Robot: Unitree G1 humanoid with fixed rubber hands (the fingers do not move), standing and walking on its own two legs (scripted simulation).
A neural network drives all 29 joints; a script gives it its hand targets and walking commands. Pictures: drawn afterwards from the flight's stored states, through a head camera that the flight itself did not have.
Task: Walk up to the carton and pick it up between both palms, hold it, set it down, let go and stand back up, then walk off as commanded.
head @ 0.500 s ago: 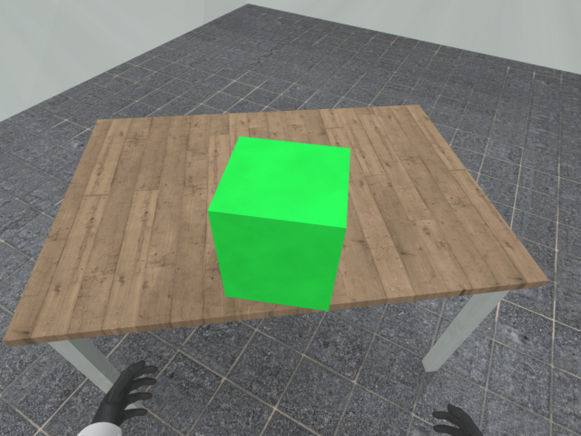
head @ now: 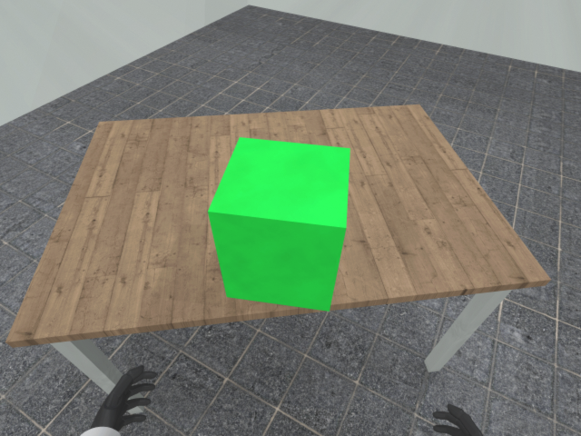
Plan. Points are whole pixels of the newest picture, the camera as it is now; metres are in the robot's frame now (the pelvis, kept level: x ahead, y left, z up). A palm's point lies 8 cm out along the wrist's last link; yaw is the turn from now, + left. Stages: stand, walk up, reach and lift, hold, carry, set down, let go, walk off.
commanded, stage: walk off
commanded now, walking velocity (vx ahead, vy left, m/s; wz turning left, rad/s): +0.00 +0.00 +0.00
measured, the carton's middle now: (285, 226) +0.50 +0.01 -0.03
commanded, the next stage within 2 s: none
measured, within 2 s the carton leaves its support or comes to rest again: neither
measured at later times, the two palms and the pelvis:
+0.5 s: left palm out of the picture +0.05 +0.24 -0.07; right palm out of the picture +0.01 -0.33 -0.15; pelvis -0.08 -0.05 -0.02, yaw +0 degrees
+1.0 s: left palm out of the picture -0.04 +0.19 -0.04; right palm out of the picture -0.17 -0.40 -0.14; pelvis -0.19 -0.10 +0.00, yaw -2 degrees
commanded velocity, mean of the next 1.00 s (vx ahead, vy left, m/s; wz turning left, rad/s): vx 0.00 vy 0.00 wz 0.00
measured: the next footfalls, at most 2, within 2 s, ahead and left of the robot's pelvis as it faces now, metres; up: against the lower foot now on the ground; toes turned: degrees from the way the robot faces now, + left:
right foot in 0.44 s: -0.06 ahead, -0.10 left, +0.00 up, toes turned -2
left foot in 1.10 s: -0.17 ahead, +0.02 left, +0.00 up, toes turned -10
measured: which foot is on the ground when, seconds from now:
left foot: down 0.00-0.46, up 0.48-1.00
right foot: down 0.00-0.24, up 0.26-0.42, down 0.44-1.00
